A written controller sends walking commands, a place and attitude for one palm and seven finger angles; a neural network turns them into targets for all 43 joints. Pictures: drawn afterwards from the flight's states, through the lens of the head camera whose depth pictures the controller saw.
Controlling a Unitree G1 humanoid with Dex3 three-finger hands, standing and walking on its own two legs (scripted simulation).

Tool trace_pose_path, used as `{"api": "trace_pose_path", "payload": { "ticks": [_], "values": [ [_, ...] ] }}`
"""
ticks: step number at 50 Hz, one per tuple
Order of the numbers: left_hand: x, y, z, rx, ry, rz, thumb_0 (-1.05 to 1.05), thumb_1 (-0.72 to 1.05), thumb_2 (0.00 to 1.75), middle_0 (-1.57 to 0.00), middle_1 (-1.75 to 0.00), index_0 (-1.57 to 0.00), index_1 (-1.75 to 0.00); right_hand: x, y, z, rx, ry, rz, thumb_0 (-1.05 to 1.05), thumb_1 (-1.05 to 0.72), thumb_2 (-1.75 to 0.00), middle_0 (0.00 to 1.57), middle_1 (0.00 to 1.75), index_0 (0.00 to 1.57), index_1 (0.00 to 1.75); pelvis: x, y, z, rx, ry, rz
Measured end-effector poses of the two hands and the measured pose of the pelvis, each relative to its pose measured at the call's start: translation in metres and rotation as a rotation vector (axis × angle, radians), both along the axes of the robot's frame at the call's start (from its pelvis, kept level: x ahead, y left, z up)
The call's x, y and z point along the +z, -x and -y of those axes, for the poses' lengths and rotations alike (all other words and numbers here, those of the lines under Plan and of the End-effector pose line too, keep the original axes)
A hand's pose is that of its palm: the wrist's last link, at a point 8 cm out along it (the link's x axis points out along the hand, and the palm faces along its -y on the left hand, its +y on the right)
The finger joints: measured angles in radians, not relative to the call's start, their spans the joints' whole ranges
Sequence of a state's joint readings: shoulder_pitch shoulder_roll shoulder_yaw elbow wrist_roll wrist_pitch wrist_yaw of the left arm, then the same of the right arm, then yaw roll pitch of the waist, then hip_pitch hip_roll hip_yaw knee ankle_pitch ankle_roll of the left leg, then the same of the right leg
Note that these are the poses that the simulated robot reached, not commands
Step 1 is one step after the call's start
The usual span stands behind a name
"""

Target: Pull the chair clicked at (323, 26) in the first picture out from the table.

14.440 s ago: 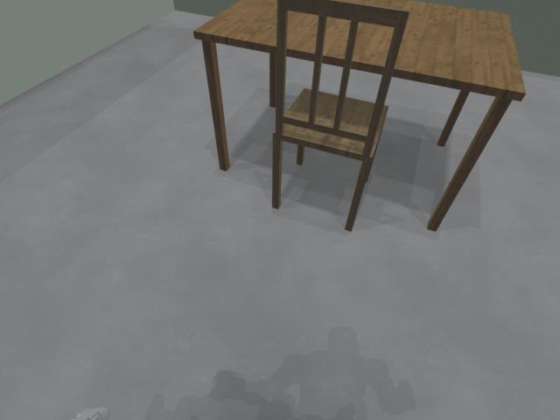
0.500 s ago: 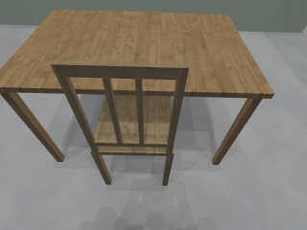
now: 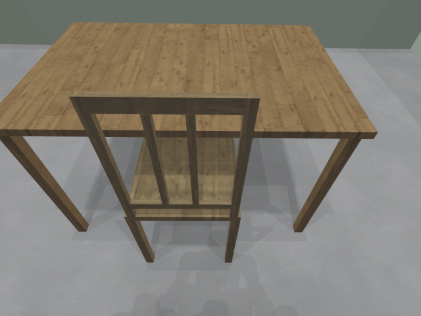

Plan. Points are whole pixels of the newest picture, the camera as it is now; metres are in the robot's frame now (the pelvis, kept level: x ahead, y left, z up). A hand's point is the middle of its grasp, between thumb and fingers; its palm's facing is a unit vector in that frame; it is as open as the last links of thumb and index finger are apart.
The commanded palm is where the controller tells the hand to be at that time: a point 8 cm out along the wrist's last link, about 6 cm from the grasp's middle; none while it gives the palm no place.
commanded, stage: look again from close up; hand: left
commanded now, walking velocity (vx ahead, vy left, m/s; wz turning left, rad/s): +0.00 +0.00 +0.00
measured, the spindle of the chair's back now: (157, 165) +0.49 +0.17 -0.05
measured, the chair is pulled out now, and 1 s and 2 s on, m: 0.00 0.00 0.00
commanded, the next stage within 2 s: raise the hand toward the chair's back in 0.52 s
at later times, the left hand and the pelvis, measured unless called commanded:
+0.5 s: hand out of the picture +0.00 +0.17 -0.18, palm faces +0.00 -0.98 -0.17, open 7.4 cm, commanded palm none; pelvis +0.01 +0.00 +0.00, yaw -1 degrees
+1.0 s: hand (139, 297) +0.17 +0.15 -0.06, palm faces -0.01 -1.00 +0.04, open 8.8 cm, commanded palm +0.13 +0.23 -0.06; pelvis -0.04 -0.02 -0.08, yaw +1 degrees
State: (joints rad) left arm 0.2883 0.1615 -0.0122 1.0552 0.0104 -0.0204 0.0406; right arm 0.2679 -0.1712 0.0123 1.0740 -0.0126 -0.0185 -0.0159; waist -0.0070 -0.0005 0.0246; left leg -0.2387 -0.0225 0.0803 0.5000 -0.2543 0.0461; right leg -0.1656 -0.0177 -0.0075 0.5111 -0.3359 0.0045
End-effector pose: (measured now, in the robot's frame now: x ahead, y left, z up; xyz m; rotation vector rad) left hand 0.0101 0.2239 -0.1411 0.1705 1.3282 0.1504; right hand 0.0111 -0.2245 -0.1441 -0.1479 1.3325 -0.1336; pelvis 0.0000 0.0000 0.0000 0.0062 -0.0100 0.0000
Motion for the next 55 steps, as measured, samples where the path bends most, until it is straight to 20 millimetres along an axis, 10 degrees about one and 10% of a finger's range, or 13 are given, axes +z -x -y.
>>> {"api": "trace_pose_path", "payload": {
  "ticks": [32,40,44,55],
  "values": [
    [-0.004,0.014,0.0,0.006,0.026,-0.093,0.01,0.91,0.9,-0.2,-0.3,-0.2,-0.3,0.007,-0.009,-0.006,-0.008,0.021,-0.042,0.0,-0.91,-0.9,0.2,0.3,0.2,0.3,0.004,-0.013,-0.007,-0.008,0.005,-0.002],
    [0.115,-0.143,-0.02,0.046,-0.049,0.877,0.03,0.88,0.88,-0.19,-0.29,-0.19,-0.29,0.026,-0.069,0.013,0.051,0.07,0.443,0.01,-0.91,-0.9,0.21,0.3,0.2,0.3,-0.013,0.008,-0.002,0.041,-0.005,-0.072],
    [0.138,-0.177,0.003,-0.066,0.1,1.268,0.02,0.81,0.85,-0.18,-0.28,-0.18,-0.28,0.031,-0.108,0.03,0.099,0.096,0.624,0.01,-0.9,-0.9,0.21,0.3,0.2,0.3,-0.038,0.025,0.006,0.02,0.003,-0.171],
    [0.064,-0.094,0.007,-0.02,0.079,1.216,0.02,0.54,0.75,-0.17,-0.25,-0.16,-0.25,0.019,-0.171,0.042,0.225,0.13,0.828,0.01,-0.9,-0.9,0.2,0.3,0.2,0.3,-0.1,0.052,0.034,0.038,0.031,-0.252]
  ]
}}
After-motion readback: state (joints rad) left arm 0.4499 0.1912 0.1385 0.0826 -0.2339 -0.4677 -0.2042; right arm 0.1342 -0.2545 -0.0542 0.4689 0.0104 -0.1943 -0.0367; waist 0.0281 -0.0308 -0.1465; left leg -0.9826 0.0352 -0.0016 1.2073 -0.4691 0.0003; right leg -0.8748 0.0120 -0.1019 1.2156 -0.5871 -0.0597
